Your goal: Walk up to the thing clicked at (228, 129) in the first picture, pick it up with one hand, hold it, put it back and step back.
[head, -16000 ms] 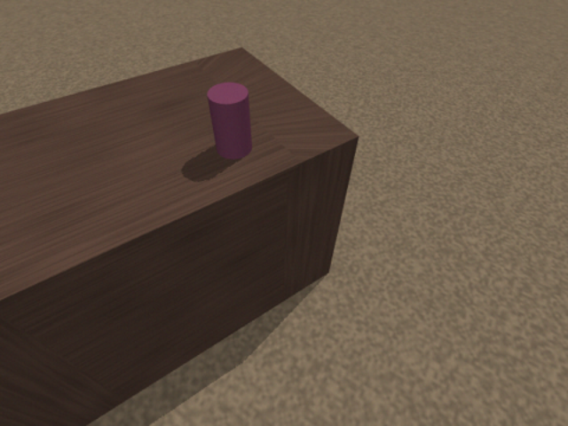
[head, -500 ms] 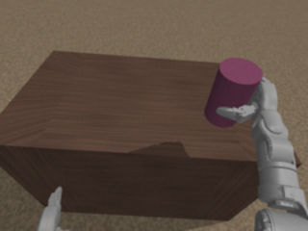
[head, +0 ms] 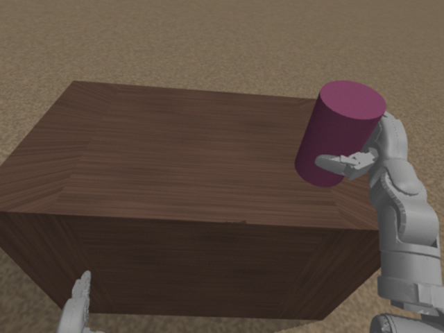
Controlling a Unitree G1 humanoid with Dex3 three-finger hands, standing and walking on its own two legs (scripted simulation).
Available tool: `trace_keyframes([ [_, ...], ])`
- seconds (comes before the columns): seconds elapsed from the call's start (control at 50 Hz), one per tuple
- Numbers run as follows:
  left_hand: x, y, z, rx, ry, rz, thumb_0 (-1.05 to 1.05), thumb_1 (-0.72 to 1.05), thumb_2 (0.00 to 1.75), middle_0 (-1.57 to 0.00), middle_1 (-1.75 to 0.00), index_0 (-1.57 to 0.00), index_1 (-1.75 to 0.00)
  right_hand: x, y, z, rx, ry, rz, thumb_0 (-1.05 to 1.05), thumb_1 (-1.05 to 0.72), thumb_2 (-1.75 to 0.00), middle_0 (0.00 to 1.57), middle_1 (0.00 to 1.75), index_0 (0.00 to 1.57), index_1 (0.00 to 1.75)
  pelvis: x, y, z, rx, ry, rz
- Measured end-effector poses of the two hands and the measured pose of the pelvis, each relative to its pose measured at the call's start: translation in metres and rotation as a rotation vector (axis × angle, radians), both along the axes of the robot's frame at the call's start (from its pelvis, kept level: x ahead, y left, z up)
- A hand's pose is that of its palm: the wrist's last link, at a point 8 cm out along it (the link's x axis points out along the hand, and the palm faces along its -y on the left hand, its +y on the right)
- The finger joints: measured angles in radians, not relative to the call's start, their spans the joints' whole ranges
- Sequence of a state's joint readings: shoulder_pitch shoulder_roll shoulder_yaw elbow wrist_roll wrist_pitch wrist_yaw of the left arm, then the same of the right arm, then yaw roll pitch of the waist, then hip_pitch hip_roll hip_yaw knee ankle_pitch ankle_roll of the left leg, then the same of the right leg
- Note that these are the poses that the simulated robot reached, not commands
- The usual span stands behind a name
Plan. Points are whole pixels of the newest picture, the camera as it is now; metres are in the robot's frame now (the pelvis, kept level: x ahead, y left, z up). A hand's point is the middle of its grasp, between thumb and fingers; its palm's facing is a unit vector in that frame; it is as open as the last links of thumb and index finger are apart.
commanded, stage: lift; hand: right
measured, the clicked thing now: (333, 137) +0.36 -0.16 +0.22
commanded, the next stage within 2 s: hold in 0.06 s
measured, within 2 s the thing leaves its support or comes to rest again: neither
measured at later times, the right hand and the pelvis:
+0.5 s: hand (350, 131) +0.35 -0.18 +0.24, palm faces +0.13 +0.99 -0.02, open 12.0 cm; pelvis +0.01 +0.00 +0.00, yaw +0 degrees
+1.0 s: hand (355, 138) +0.34 -0.18 +0.23, palm faces +0.15 +0.99 -0.03, open 12.0 cm; pelvis +0.02 -0.01 +0.00, yaw -1 degrees
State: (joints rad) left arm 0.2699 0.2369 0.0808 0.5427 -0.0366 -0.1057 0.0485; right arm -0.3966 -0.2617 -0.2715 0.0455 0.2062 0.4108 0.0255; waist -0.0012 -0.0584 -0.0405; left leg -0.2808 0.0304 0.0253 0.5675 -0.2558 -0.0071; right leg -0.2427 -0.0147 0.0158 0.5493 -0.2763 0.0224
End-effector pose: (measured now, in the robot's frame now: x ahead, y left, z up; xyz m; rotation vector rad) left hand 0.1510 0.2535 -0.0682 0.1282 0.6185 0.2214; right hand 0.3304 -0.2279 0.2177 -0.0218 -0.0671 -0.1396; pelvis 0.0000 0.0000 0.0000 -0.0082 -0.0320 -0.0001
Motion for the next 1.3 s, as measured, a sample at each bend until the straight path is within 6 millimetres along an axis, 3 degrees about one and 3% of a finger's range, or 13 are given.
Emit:
trace_keyframes([
  [0.34, 0.013, 0.000, 0.004, 0.001, -0.037, 0.002, -0.01, -0.53, 0.06, -0.04, -0.05, -0.04, -0.05, -0.004, -0.001, 0.020, -0.009, -0.012, -0.001, -0.01, 0.61, -0.80, 0.63, 1.08, 0.66, 1.09, 0.006, -0.002, 0.002, 0.003, -0.008, -0.003],
  [0.56, 0.016, -0.004, -0.002, -0.022, -0.012, -0.012, -0.01, -0.53, 0.06, -0.04, -0.05, -0.05, -0.05, -0.007, -0.001, 0.021, -0.005, 0.001, 0.006, -0.01, 0.61, -0.80, 0.63, 1.08, 0.66, 1.10, 0.010, -0.003, 0.003, 0.003, -0.004, -0.007],
  [0.84, 0.024, -0.002, 0.004, -0.001, -0.032, -0.007, -0.01, -0.53, 0.06, -0.04, -0.05, -0.05, -0.05, -0.010, -0.005, 0.011, 0.005, 0.025, -0.006, -0.01, 0.61, -0.80, 0.63, 1.08, 0.66, 1.10, 0.014, -0.005, 0.003, 0.004, -0.006, -0.007],
  [1.02, 0.023, -0.010, -0.004, -0.029, -0.008, -0.019, -0.01, -0.53, 0.06, -0.04, -0.05, -0.05, -0.05, -0.017, -0.006, 0.017, -0.016, -0.008, -0.002, -0.01, 0.61, -0.80, 0.63, 1.08, 0.66, 1.10, 0.015, -0.005, 0.003, 0.006, -0.004, -0.010],
  [1.3, 0.025, 0.001, 0.000, -0.004, -0.023, -0.003, -0.01, -0.52, 0.06, -0.04, -0.05, -0.05, -0.05, -0.008, 0.001, 0.023, 0.004, -0.015, 0.014, -0.01, 0.61, -0.80, 0.63, 1.08, 0.66, 1.10, 0.016, -0.002, 0.003, 0.004, -0.004, -0.009],
])
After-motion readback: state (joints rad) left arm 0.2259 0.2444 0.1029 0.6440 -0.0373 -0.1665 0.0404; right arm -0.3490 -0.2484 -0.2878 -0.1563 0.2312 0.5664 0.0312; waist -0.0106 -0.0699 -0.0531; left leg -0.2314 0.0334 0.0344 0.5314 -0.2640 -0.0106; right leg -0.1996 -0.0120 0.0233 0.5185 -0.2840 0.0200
